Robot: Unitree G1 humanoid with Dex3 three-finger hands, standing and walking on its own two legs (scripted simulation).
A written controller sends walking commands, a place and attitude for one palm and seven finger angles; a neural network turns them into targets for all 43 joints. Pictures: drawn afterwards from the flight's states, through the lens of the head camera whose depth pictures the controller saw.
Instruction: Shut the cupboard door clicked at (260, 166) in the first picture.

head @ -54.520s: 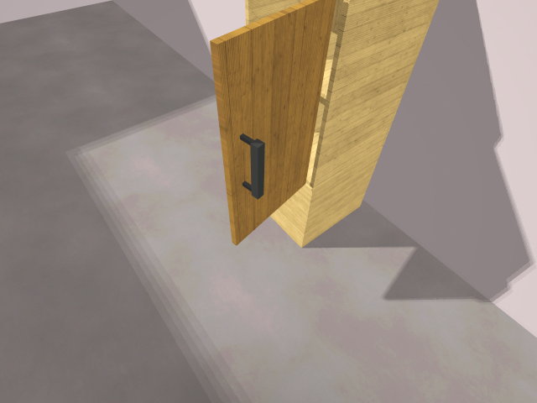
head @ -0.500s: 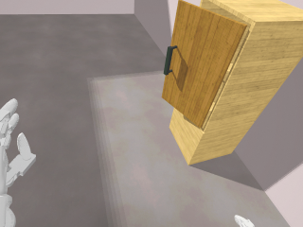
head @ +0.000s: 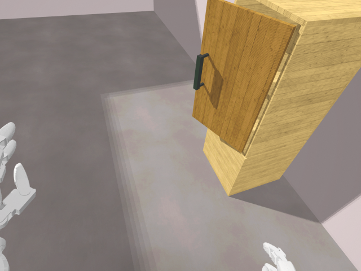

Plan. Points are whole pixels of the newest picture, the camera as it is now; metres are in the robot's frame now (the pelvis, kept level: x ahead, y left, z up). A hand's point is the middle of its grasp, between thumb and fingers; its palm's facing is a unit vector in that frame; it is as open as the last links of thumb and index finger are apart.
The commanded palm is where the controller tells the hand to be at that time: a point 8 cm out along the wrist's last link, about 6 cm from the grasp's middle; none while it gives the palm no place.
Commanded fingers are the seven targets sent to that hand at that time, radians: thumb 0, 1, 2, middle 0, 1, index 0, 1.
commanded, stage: stop stepping back and stand still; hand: left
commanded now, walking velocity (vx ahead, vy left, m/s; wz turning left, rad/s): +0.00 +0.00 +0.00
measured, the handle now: (201, 71) +0.92 -0.03 -0.04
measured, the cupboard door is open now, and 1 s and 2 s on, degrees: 22 22 22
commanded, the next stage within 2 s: let the arm hang, fingers relaxed in 0.28 s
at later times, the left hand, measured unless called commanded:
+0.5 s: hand (63, 231) +0.19 +0.26 +0.01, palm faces +0.17 -0.88 -0.44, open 7.4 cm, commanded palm none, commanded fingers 0.00 0.90 0.90 -0.20 -0.30 -0.20 -0.30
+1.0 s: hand out of the picture -0.07 +0.21 -0.17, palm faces +0.00 -0.97 -0.24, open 7.3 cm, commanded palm none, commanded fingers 0.00 0.90 0.90 -0.20 -0.30 -0.20 -0.30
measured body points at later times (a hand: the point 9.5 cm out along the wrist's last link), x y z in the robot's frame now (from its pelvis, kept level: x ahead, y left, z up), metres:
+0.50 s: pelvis -0.01 +0.01 -0.01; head -0.02 -0.01 +0.44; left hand +0.18 +0.30 +0.03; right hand +0.15 -0.24 -0.11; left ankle +0.02 +0.10 -0.74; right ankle -0.02 -0.12 -0.74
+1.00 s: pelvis -0.03 +0.01 +0.00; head -0.03 +0.01 +0.45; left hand -0.07 +0.26 -0.15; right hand -0.06 -0.23 -0.15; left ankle +0.02 +0.10 -0.74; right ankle -0.02 -0.12 -0.74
